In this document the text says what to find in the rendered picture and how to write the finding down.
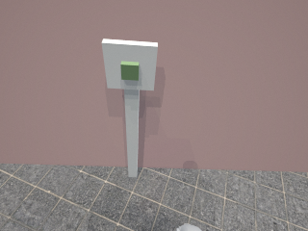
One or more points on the button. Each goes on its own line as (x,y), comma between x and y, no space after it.
(130,70)

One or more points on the panel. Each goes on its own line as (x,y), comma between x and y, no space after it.
(145,53)

